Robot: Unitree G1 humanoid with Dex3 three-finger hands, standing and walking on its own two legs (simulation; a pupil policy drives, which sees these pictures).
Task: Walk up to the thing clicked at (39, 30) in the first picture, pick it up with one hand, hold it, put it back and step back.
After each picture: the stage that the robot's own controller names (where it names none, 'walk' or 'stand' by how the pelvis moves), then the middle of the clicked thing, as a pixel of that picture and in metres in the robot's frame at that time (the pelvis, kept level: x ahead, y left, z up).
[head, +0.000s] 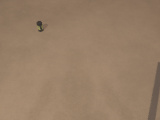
stand; (40, 26) +1.61 +0.51 -0.72
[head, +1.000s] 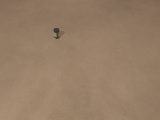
walk; (56, 33) +1.52 +0.23 -0.71
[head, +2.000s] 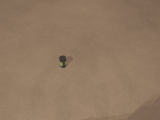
walk; (62, 61) +0.99 +0.15 -0.71
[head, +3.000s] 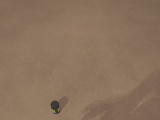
walk; (55, 107) +0.55 +0.21 -0.71
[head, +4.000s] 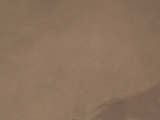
walk; out of the picture +0.34 +0.22 -0.71
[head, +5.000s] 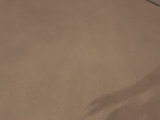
stand; out of the picture +0.28 +0.18 -0.72
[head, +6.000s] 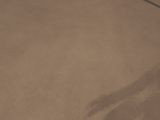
stand; out of the picture +0.27 +0.18 -0.73
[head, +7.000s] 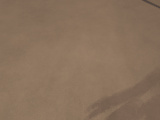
stand; out of the picture +0.27 +0.19 -0.73
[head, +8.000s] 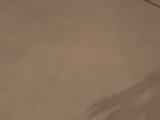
stand; out of the picture +0.27 +0.19 -0.73
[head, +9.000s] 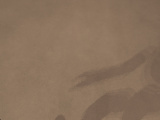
go down; out of the picture +0.29 +0.19 -0.69
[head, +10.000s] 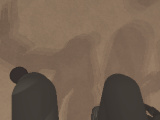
go down; (21, 77) +0.34 +0.24 -0.28
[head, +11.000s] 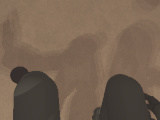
close in; (22, 77) +0.33 +0.24 -0.28
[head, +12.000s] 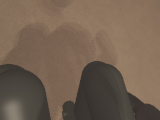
close in; out of the picture +0.31 +0.26 -0.21
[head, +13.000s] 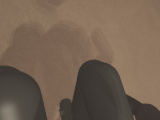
close; out of the picture +0.32 +0.27 -0.21
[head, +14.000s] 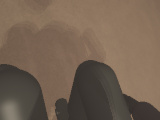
lift; out of the picture +0.32 +0.27 -0.21
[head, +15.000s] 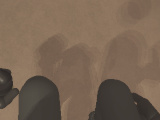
lift; (0, 89) +0.27 +0.27 -0.08
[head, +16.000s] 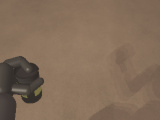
lift; (29, 83) +0.33 +0.17 +0.06
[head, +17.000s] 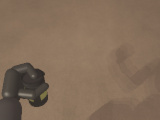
hold; (35, 88) +0.32 +0.16 +0.01
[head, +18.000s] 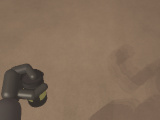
hold; (34, 88) +0.32 +0.17 +0.01
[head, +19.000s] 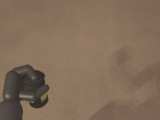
hold; (36, 89) +0.32 +0.17 +0.01
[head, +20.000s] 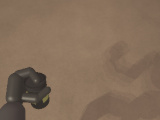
crouch; (37, 91) +0.32 +0.16 -0.03
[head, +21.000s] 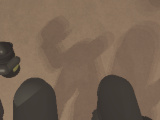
lower; (5, 60) +0.39 +0.24 -0.09
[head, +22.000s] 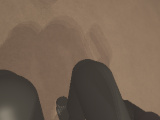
lower; out of the picture +0.37 +0.27 -0.21
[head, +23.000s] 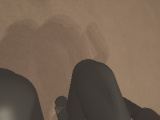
lower; out of the picture +0.36 +0.29 -0.21
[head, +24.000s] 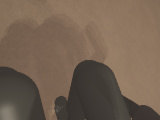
lower; out of the picture +0.35 +0.29 -0.22
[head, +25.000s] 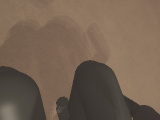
lower; out of the picture +0.34 +0.28 -0.22
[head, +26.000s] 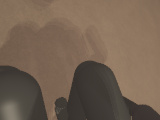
open; out of the picture +0.33 +0.26 -0.22
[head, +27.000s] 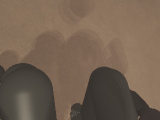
stand; out of the picture +0.32 +0.24 -0.23
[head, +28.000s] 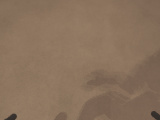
stand; out of the picture +0.30 +0.18 -0.60
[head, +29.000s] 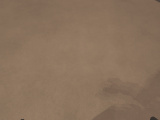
stand; out of the picture +0.31 +0.19 -0.66
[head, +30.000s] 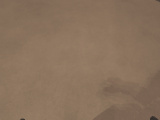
stand; out of the picture +0.30 +0.18 -0.66
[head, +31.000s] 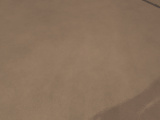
stand; out of the picture +0.32 +0.17 -0.72
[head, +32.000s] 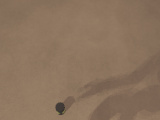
walk; (60, 108) +0.40 +0.14 -0.70
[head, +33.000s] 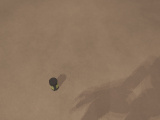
walk; (54, 84) +0.63 +0.23 -0.69
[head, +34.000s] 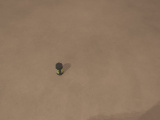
stand; (59, 69) +0.90 +0.21 -0.70
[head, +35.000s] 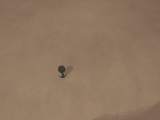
stand; (62, 71) +0.89 +0.20 -0.72
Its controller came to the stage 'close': yes
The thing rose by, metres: 0.72
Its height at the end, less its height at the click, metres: +0.00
